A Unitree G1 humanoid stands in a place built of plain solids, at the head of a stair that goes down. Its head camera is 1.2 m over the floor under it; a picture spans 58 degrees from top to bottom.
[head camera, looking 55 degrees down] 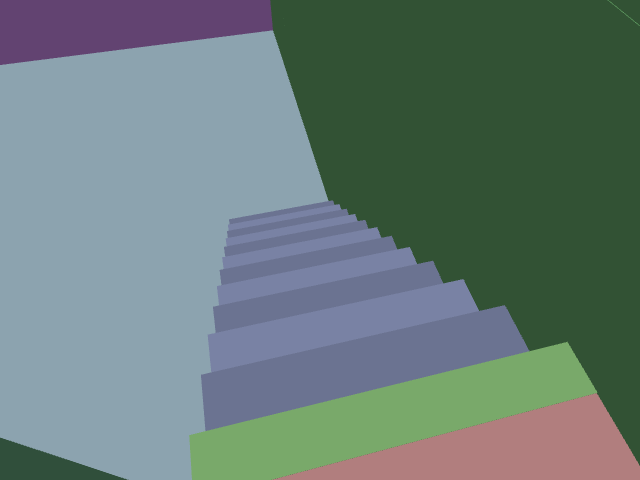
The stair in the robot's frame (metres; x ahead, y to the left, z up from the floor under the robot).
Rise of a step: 0.20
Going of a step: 0.23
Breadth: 1.09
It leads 13 degrees to the left of straight ahead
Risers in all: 12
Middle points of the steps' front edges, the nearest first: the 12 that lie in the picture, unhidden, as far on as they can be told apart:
0.35 -0.19 0.00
0.58 -0.14 -0.20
0.80 -0.09 -0.41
1.02 -0.03 -0.61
1.24 0.02 -0.82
1.47 0.07 -1.02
1.69 0.13 -1.23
1.91 0.18 -1.43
2.13 0.23 -1.64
2.36 0.29 -1.84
2.58 0.34 -2.05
2.80 0.39 -2.25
